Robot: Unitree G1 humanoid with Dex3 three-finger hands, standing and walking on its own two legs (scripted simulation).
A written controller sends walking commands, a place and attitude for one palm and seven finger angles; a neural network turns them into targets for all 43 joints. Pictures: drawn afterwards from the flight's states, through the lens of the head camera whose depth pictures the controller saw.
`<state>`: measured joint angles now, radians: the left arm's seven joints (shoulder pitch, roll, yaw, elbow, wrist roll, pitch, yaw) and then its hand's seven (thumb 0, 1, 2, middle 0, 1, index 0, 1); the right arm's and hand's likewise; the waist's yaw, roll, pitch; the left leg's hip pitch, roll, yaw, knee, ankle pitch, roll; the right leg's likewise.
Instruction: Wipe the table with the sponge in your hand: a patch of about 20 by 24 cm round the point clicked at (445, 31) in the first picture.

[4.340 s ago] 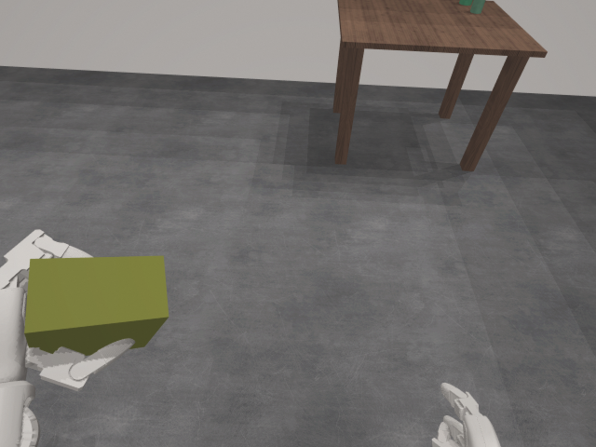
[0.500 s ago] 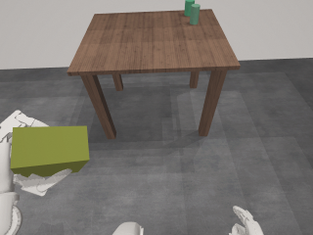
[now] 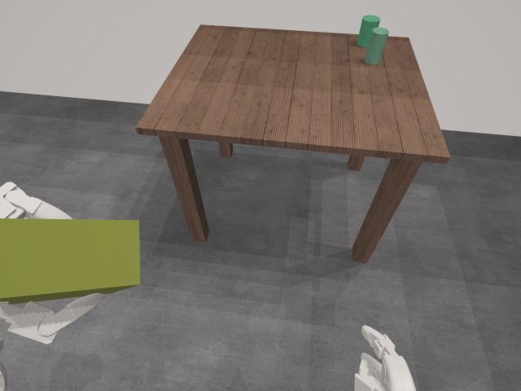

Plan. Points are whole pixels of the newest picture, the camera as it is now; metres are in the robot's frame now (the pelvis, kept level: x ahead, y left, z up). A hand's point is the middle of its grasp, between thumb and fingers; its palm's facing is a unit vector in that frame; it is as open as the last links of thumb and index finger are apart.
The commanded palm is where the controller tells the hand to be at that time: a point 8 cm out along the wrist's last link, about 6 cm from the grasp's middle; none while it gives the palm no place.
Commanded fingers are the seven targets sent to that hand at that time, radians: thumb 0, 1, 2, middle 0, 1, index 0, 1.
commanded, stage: turn to face it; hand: left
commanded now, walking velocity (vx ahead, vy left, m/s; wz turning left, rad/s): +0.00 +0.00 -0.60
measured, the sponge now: (87, 263) +0.21 +0.20 +0.17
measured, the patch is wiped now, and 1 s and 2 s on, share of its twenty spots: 0.00 0.00 0.00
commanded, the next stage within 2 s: take the last steps up to it in 0.84 s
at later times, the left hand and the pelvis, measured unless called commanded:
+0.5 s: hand (136, 209) +0.28 +0.17 +0.18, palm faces +0.23 -0.89 -0.40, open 10.5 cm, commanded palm +0.24 +0.21 +0.18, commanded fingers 0.00 0.10 1.30 -1.20 -1.60 -1.20 -1.60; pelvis +0.02 -0.03 +0.01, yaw -13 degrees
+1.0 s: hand (247, 251) +0.23 +0.04 +0.18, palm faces -0.02 -0.86 -0.51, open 10.5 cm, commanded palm +0.20 +0.10 +0.18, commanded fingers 0.00 0.10 1.30 -1.20 -1.60 -1.20 -1.60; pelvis -0.06 -0.08 +0.00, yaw -25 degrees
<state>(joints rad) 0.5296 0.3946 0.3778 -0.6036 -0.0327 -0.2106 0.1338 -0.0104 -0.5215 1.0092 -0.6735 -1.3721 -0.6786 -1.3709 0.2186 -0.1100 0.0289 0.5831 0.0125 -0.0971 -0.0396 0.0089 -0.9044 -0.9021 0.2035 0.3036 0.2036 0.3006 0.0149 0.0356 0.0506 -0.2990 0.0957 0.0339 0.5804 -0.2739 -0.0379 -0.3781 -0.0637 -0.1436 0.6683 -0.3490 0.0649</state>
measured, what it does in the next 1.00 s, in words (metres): steps to the right, turning right: right foot, then left foot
